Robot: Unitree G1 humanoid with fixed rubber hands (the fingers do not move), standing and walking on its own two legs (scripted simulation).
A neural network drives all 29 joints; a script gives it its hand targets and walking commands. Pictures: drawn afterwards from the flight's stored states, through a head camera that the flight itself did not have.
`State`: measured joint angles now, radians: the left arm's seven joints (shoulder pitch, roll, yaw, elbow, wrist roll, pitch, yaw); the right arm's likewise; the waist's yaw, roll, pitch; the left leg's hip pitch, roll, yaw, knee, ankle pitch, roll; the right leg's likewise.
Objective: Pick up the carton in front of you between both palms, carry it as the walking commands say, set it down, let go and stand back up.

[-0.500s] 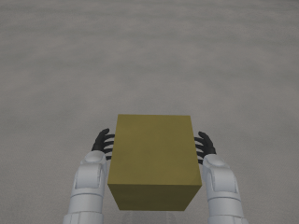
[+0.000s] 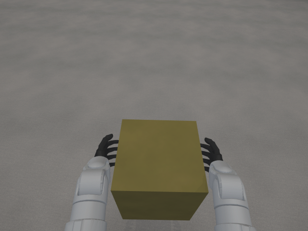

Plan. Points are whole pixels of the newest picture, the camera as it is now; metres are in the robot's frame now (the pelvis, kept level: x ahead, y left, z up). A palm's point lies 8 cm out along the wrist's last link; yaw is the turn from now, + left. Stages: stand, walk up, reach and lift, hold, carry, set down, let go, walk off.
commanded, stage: hold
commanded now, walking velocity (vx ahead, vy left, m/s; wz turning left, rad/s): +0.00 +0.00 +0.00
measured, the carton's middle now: (157, 172) +0.30 +0.00 -0.04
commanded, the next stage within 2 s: set down in 0.88 s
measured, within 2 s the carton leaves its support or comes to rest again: neither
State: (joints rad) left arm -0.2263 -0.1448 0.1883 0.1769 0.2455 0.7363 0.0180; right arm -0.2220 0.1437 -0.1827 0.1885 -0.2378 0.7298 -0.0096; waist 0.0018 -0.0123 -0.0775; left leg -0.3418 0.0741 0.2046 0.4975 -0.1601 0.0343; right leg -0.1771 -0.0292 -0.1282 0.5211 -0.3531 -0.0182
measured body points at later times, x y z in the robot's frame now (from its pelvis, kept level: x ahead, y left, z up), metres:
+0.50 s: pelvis -0.04 +0.01 +0.01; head -0.06 +0.04 +0.45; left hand +0.28 +0.14 +0.03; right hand +0.25 -0.16 +0.04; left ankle +0.06 +0.11 -0.73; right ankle -0.05 -0.10 -0.73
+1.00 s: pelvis -0.01 +0.04 +0.01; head -0.05 +0.06 +0.45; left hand +0.32 +0.15 +0.04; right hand +0.28 -0.15 +0.05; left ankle +0.06 +0.11 -0.73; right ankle -0.05 -0.10 -0.73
